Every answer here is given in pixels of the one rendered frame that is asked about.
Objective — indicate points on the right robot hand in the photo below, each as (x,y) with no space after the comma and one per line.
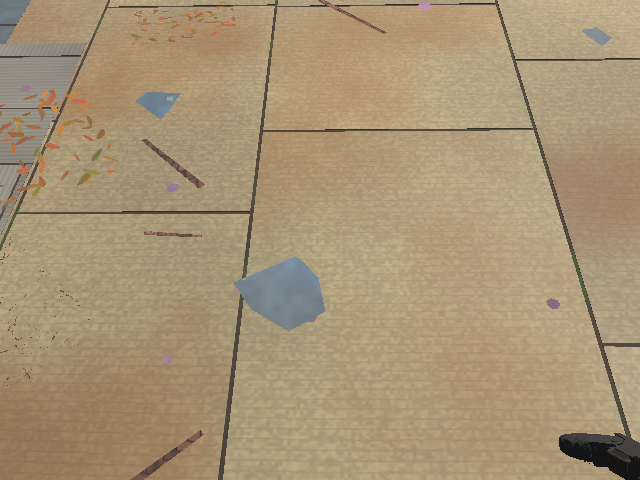
(619,453)

